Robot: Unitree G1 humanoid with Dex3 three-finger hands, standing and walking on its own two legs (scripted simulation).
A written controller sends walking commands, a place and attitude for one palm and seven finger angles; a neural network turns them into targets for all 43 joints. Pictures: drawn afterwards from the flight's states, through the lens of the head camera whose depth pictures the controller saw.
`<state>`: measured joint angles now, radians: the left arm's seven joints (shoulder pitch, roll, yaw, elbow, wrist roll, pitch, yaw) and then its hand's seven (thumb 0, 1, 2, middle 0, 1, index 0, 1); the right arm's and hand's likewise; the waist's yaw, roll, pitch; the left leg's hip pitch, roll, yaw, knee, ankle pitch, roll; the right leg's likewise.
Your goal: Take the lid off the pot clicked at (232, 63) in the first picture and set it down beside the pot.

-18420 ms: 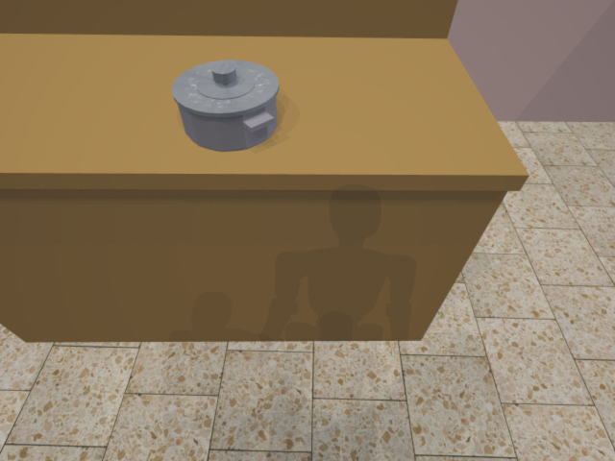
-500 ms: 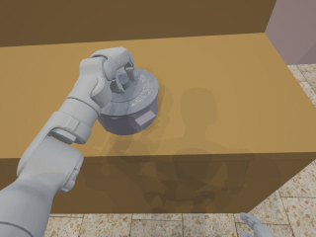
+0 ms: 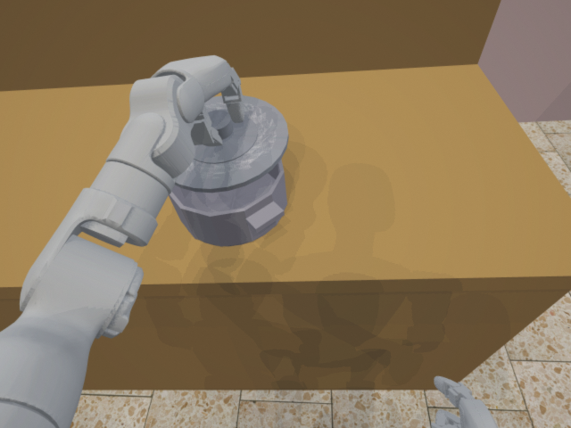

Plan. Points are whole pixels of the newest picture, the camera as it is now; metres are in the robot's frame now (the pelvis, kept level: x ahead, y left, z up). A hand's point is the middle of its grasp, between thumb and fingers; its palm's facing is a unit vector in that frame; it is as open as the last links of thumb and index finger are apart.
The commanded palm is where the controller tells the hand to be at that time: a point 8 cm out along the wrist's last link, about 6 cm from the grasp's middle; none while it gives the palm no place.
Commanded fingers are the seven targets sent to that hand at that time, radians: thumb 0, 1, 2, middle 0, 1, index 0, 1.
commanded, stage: lift the lid straight up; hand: left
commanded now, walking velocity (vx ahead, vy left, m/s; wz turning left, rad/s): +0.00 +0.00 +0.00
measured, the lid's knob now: (217, 125) +0.49 +0.11 +0.18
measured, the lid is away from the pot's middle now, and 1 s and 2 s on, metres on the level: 0.01 0.02 0.11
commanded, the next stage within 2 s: move the lid sideways beside the pot in 1.16 s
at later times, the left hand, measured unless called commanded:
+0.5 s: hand (195, 90) +0.45 +0.11 +0.26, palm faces -0.19 -0.09 -0.98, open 7.2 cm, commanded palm +0.43 +0.12 +0.32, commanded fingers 0.00 0.75 0.84 -0.91 -1.06 -0.90 -1.02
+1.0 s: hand (176, 61) +0.46 +0.12 +0.29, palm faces -0.13 -0.09 -0.99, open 7.2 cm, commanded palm +0.44 +0.13 +0.36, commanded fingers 0.00 0.75 0.84 -0.91 -1.06 -0.90 -1.02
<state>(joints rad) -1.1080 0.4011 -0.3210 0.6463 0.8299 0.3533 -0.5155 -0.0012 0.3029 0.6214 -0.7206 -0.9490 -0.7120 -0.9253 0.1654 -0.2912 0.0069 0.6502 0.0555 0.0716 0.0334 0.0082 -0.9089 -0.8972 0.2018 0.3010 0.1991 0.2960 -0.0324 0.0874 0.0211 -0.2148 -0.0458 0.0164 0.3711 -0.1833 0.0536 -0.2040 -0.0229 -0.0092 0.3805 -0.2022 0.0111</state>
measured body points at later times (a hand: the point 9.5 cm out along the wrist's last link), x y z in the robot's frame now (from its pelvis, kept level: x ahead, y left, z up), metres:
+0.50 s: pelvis -0.01 +0.00 +0.00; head +0.01 -0.03 +0.45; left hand +0.45 +0.11 +0.31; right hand +0.14 -0.24 -0.12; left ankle +0.01 +0.09 -0.75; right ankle +0.00 -0.13 -0.75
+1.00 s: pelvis +0.00 +0.00 +0.00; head +0.02 -0.03 +0.45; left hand +0.46 +0.13 +0.34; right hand +0.15 -0.24 -0.12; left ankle +0.01 +0.09 -0.75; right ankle +0.00 -0.13 -0.75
